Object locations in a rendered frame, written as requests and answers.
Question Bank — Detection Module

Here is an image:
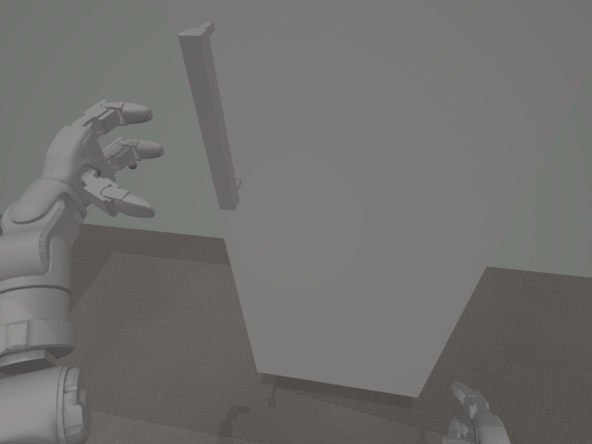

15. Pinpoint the fridge door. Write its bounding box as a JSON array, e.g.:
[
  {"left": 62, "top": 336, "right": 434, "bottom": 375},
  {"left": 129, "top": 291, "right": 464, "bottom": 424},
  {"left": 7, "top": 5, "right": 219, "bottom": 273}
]
[{"left": 165, "top": 0, "right": 592, "bottom": 398}]

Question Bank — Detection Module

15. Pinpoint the robot right hand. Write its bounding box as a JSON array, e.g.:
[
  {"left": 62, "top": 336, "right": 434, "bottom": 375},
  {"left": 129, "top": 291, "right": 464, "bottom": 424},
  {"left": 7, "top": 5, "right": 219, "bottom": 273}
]
[{"left": 442, "top": 380, "right": 511, "bottom": 444}]

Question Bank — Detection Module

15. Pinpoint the robot left hand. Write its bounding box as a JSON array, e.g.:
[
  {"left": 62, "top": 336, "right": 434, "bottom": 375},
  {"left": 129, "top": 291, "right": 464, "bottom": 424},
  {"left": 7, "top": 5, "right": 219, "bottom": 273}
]
[{"left": 41, "top": 100, "right": 165, "bottom": 218}]

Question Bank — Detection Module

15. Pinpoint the left robot forearm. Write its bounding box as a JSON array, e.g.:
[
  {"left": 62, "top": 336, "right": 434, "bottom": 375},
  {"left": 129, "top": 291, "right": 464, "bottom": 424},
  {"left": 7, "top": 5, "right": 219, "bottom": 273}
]
[{"left": 0, "top": 179, "right": 87, "bottom": 378}]

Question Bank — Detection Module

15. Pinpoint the robot left upper arm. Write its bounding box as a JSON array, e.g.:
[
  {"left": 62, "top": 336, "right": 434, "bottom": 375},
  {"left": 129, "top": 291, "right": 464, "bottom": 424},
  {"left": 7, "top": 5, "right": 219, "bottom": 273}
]
[{"left": 0, "top": 365, "right": 92, "bottom": 444}]

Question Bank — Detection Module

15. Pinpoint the handle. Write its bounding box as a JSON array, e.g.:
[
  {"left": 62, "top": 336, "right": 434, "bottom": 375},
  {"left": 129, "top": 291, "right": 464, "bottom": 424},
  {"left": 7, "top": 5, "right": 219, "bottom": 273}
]
[{"left": 178, "top": 21, "right": 241, "bottom": 211}]

